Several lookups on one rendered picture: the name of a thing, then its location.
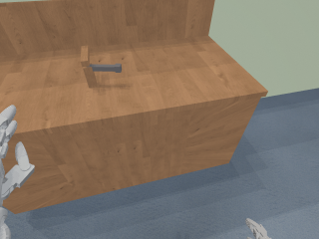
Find right robot hand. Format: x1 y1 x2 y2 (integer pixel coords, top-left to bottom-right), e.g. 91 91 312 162
245 218 271 239

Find left robot hand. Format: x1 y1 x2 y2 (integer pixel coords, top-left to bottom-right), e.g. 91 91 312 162
0 105 35 207

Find counter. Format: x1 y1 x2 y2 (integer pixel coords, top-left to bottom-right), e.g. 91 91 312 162
0 0 268 214

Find robot left forearm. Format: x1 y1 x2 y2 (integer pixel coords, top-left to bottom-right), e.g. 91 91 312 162
0 207 11 239

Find tap lever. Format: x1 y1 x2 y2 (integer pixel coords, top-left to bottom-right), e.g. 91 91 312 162
88 63 122 73

